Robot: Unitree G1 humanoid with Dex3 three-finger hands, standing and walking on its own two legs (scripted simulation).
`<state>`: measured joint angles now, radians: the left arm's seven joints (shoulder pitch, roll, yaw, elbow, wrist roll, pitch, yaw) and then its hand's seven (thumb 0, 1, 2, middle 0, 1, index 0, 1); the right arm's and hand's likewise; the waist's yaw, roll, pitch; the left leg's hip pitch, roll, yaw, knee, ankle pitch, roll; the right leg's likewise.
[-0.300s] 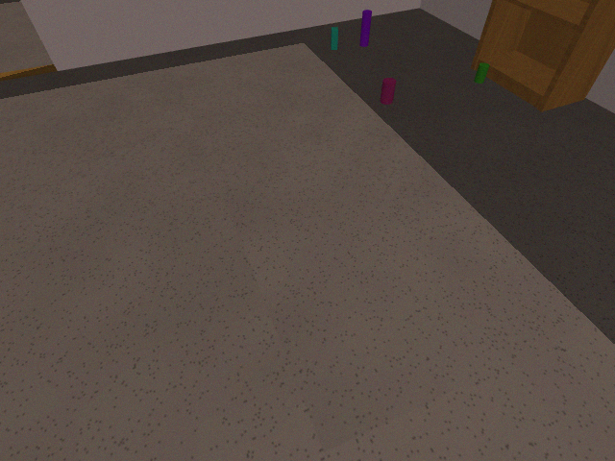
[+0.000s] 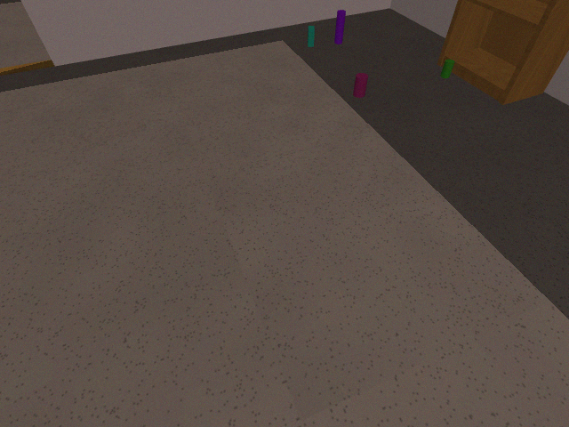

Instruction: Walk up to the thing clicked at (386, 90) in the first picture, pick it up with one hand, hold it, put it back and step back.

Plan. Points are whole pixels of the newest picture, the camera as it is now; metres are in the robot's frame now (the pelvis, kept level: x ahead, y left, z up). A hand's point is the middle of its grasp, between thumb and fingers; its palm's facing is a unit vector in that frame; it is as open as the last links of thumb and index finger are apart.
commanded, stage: stand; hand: left
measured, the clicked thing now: (360, 85) +2.29 -0.57 -0.71
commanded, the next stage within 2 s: walk up in 0.82 s
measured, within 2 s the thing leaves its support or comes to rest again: neither
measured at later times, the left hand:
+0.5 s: hand out of the picture +0.08 +0.25 -0.15, palm faces -0.03 -0.94 -0.35, open 7.4 cm
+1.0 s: hand out of the picture +0.13 +0.25 -0.14, palm faces -0.12 -0.93 -0.35, open 7.4 cm
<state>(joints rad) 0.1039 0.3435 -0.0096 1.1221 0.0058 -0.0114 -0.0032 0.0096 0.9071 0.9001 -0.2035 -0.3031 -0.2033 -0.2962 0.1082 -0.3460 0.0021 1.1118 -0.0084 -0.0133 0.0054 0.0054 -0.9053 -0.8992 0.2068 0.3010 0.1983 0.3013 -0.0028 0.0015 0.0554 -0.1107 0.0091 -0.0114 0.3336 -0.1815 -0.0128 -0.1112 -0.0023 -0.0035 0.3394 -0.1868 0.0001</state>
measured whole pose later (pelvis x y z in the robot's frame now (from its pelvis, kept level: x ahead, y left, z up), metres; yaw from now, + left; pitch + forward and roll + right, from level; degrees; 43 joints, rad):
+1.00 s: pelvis +0.03 -0.03 -0.01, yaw -5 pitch +0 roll +2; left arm 0.18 0.43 0.08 1.04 0.04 0.00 -0.11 0.01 0.91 0.90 -0.20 -0.30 -0.20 -0.30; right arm 0.21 -0.40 -0.08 1.00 -0.05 -0.09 0.04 0.00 -0.90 -0.90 0.21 0.30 0.20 0.30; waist -0.01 -0.02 -0.01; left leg -0.10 0.05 0.08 0.35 -0.27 0.01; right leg -0.43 -0.06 0.03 0.85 -0.41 -0.01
